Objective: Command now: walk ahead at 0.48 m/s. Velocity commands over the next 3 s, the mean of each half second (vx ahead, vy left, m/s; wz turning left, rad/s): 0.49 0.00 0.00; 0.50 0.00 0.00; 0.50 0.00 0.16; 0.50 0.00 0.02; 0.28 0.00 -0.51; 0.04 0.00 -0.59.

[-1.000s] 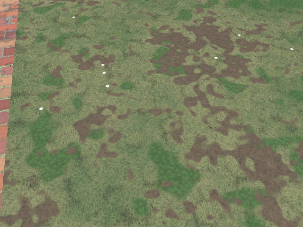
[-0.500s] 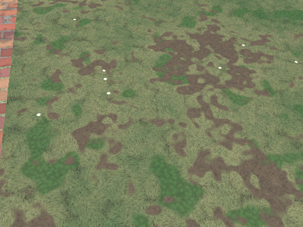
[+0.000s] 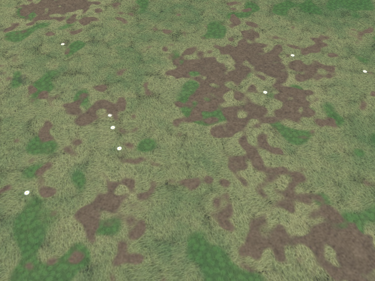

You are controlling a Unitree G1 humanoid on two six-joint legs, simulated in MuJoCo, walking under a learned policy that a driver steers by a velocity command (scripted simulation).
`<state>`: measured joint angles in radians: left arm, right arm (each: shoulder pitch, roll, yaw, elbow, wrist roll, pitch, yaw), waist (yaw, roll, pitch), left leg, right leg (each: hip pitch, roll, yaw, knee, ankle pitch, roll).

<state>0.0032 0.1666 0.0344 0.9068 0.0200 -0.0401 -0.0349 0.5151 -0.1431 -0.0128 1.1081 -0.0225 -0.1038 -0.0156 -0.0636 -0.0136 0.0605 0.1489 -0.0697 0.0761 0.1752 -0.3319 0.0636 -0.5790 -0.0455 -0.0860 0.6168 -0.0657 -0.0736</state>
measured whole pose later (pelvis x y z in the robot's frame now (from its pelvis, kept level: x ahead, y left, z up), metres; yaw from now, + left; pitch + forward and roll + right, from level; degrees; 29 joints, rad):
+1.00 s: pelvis +0.54 +0.03 +0.01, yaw +1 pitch +0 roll +1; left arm 0.12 0.20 0.05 0.94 0.03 -0.03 -0.03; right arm 0.46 -0.16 -0.03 1.07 -0.01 -0.10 0.00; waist -0.04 -0.04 0.04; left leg 0.00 -0.09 0.09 0.20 -0.20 0.10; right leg -0.65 -0.11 -0.03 0.83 -0.05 -0.03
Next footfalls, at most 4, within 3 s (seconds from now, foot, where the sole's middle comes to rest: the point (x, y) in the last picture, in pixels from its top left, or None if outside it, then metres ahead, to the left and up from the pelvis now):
0.06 right None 0.22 -0.09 -0.77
0.64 left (162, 264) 0.52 0.09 -0.77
1.20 right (203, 186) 0.83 -0.08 -0.77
1.76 left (151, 140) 1.08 0.13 -0.77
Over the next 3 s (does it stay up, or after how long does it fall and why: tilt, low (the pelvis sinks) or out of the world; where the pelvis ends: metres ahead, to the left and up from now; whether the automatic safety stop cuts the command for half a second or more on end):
stays up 1.29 0.09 0.01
